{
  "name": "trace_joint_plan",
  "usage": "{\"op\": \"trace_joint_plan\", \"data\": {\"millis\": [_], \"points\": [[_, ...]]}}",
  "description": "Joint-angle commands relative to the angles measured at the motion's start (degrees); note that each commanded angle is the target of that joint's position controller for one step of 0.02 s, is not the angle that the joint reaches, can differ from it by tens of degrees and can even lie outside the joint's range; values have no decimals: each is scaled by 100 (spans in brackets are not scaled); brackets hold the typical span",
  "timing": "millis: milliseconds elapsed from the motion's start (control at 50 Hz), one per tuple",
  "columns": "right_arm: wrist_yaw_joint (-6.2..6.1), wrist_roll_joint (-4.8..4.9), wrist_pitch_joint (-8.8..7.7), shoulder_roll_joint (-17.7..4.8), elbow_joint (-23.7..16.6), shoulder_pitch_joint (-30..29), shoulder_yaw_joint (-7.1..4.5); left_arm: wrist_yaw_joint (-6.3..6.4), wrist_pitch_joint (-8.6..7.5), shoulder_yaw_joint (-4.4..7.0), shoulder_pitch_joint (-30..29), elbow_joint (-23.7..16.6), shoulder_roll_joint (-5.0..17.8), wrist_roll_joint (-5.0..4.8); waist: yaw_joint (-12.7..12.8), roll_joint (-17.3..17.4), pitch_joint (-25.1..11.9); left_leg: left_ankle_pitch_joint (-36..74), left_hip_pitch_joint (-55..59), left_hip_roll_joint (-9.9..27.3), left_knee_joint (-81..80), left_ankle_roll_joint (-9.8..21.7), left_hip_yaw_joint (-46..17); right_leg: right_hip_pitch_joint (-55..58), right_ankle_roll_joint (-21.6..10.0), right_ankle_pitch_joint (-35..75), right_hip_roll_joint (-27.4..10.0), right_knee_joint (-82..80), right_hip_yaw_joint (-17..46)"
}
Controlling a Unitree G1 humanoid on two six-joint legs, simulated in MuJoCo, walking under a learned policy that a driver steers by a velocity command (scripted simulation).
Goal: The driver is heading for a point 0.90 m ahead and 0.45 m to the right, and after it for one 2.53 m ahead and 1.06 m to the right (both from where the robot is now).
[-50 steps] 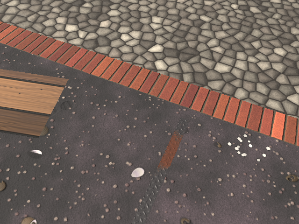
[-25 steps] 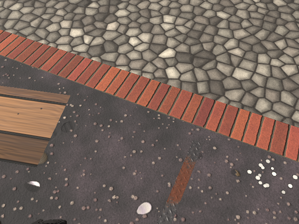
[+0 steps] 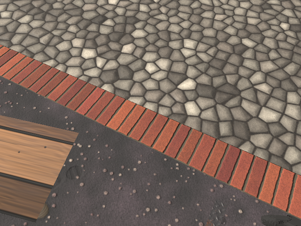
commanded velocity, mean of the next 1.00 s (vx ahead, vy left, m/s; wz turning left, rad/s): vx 0.50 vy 0.00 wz -0.51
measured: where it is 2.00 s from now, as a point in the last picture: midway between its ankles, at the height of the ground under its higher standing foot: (256, 138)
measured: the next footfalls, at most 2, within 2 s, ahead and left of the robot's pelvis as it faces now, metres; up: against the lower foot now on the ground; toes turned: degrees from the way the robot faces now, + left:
right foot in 0.46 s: +0.40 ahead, -0.17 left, +0.00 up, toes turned -17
left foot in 0.96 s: +0.73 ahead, -0.09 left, +0.00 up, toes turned -36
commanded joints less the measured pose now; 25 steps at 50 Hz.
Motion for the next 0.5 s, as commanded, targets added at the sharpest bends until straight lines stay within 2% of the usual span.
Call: {"op": "trace_joint_plan", "data": {"millis": [20,40,80,140,180,260,320,360,380,420,440,460,480,500], "points": [[-78,-16,-8,-836,57,1391,-288,2,-208,134,-446,-649,727,-104,-800,597,-960,-612,3352,1880,-1645,969,-2607,-3101,-64,556,-477,1796,289],[-66,-27,-27,-665,68,1104,-244,9,-171,159,-566,-672,669,-21,-644,560,-603,-211,2761,1664,-1847,903,-2095,-2939,-21,890,-623,1484,288],[-61,-72,-121,-531,119,854,-229,4,-17,169,-313,-601,476,-37,-368,699,-435,239,2120,1471,-2232,847,-1439,-2392,57,1274,-779,1253,311],[-91,-70,-211,-642,286,797,-292,26,138,153,-426,-665,251,-14,-254,489,-150,957,1852,1474,-2521,886,-727,-2577,174,1662,-796,921,348],[-134,-90,-200,-711,391,856,-325,15,150,152,-667,-764,212,14,-293,415,-32,1220,1979,1421,-2581,857,-314,-2829,223,2188,-776,394,378],[-207,-47,-132,-869,514,955,-368,-131,88,88,-1360,-989,60,44,-536,338,162,1305,2134,1282,-2640,676,424,-2636,150,3223,-685,-991,-62],[-234,27,-27,-996,688,1265,-423,-228,82,51,-1891,-1250,8,43,-738,263,351,1436,2661,1471,-2519,638,630,-2789,7,3140,-638,-1560,-295],[-236,91,72,-1067,771,1353,-458,-292,85,66,-2072,-1411,58,35,-737,301,390,1866,3092,1597,-2269,573,730,-2874,-134,2761,-569,-1772,-440],[-248,113,121,-1122,777,1314,-476,-322,87,96,-2062,-1470,116,34,-665,347,339,2468,3223,1623,-2040,517,811,-2743,-228,2515,-469,-1843,-563],[-292,152,211,-1291,742,1195,-522,-338,120,211,-1682,-1480,310,36,-368,574,-55,4402,3381,1606,-1193,387,959,-2011,-461,1894,-80,-1801,-913],[-309,166,263,-1340,718,1112,-530,-318,138,332,-1070,-1356,509,20,-7,616,-401,5011,3261,1511,-320,300,1045,-1229,-616,1736,168,-1865,-1034],[-329,183,277,-1278,689,1028,-489,-241,161,521,-128,-1120,823,14,515,473,-879,4668,2632,1273,973,95,1172,211,-844,2096,381,-2256,-964],[-331,-14,212,-866,564,1217,-344,-99,230,686,516,-979,1379,-1,585,-533,-1349,1631,1036,884,2860,-197,1151,1872,-1224,2424,-610,-2345,650],[-272,-59,26,-315,230,1546,-158,-111,162,682,109,-1216,1741,1,-55,-1500,-2064,-2542,-1153,-442,4774,-518,118,3327,-2461,1280,-1879,-3342,4178]]}}
Keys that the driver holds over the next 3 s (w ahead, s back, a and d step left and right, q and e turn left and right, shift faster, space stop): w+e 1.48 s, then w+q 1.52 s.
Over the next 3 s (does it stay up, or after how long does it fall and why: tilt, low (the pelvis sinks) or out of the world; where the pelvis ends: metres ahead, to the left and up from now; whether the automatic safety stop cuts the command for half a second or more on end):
stays up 1.41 -0.78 -0.13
